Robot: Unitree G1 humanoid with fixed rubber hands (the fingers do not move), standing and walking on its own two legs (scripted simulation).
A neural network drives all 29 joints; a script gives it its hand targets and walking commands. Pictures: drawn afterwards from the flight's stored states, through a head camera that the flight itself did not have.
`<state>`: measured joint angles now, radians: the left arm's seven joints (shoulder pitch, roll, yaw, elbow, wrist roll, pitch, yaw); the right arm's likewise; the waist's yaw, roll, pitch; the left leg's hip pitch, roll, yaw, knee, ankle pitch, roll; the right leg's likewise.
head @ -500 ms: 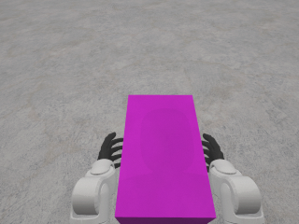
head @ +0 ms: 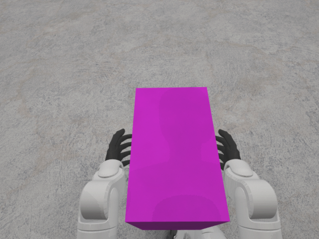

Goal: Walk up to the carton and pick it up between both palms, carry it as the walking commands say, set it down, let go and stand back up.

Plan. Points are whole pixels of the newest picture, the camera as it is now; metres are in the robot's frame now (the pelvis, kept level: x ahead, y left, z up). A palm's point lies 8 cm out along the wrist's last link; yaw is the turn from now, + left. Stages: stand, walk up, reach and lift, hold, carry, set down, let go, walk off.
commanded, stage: carry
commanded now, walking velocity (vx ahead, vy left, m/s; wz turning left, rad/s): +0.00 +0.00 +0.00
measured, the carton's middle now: (171, 166) +0.29 -0.01 -0.01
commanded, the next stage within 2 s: none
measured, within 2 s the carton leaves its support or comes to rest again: neither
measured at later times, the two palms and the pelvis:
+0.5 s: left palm (148, 117) +0.38 +0.04 +0.09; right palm (251, 112) +0.38 -0.21 +0.08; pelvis +0.10 -0.09 +0.04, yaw +1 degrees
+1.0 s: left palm (128, 142) +0.32 +0.09 +0.07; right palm (234, 132) +0.34 -0.17 +0.06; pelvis +0.05 -0.05 +0.04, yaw +3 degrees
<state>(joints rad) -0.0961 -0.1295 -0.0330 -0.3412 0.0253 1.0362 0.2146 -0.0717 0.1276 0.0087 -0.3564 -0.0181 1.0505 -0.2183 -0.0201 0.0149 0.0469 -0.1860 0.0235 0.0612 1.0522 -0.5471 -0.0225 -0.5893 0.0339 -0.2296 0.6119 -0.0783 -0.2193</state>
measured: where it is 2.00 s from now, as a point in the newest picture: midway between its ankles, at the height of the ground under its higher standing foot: outside the picture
